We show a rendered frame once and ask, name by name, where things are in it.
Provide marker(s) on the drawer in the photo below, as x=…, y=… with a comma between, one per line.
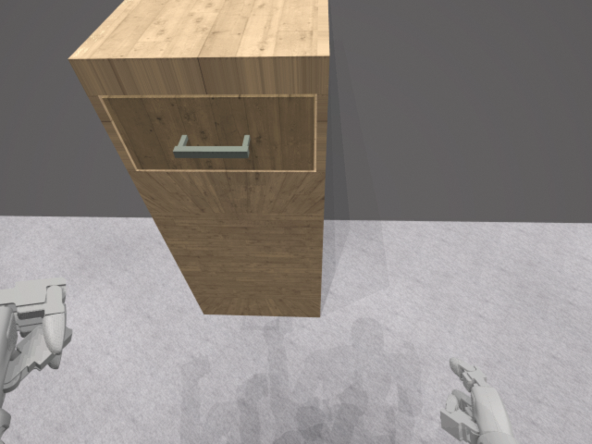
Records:
x=281, y=129

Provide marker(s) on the cabinet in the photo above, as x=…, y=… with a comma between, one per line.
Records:
x=248, y=242

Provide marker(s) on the handle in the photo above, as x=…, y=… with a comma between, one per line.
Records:
x=183, y=151

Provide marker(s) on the right robot hand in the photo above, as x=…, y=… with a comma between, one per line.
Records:
x=481, y=413

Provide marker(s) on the left robot hand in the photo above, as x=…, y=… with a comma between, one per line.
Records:
x=37, y=310

